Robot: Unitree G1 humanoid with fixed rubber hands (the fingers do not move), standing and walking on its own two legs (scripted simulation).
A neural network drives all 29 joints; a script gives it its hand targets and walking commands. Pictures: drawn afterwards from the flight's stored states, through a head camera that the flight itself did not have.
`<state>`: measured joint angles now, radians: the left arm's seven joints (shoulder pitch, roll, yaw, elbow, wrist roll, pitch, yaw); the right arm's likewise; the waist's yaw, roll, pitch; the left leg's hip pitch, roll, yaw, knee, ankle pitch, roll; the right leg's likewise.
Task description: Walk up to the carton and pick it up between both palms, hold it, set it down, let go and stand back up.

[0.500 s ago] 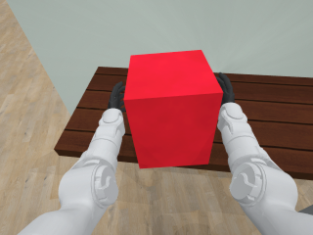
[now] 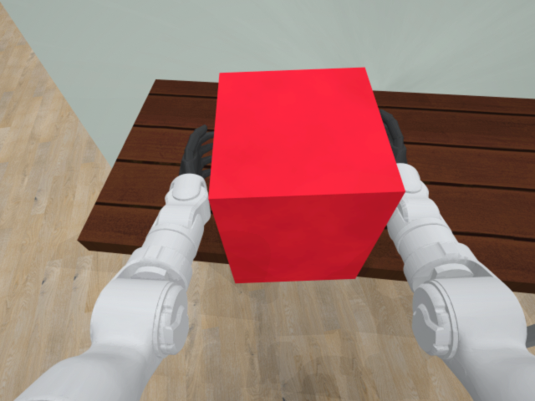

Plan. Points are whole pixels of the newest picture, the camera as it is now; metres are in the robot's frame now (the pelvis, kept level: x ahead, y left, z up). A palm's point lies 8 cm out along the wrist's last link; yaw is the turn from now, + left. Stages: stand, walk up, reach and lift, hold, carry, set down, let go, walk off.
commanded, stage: set down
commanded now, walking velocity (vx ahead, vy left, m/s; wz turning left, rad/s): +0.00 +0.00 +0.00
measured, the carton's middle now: (293, 185) +0.43 -0.01 +0.07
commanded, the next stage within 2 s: none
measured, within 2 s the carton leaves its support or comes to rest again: neither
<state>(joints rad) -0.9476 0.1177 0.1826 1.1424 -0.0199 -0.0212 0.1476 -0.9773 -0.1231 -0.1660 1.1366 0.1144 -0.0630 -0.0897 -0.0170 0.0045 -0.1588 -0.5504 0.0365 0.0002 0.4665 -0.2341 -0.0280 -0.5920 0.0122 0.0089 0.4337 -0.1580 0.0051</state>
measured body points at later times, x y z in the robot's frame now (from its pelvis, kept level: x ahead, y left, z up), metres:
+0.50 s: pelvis -0.04 +0.00 +0.00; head +0.03 -0.01 +0.44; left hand +0.37 +0.18 +0.05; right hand +0.38 -0.18 +0.06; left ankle -0.03 +0.13 -0.73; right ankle +0.01 -0.12 -0.73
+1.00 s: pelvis -0.07 -0.01 +0.00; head -0.10 -0.01 +0.45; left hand +0.27 +0.19 +0.07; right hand +0.28 -0.21 +0.08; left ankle -0.03 +0.13 -0.74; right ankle +0.01 -0.12 -0.73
